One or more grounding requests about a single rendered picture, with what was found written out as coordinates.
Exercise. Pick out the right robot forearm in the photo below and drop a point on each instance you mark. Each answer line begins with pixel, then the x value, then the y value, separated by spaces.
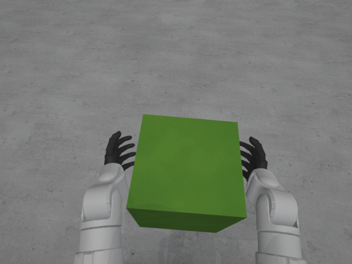
pixel 276 219

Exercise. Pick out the left robot forearm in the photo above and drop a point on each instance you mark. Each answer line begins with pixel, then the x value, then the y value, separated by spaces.
pixel 101 218

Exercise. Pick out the robot right hand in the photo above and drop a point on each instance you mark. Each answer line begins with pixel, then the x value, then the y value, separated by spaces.
pixel 257 159

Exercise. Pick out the carton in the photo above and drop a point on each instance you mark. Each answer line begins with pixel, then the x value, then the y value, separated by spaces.
pixel 187 175

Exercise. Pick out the robot left hand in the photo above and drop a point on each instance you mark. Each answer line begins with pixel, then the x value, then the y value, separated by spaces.
pixel 113 152

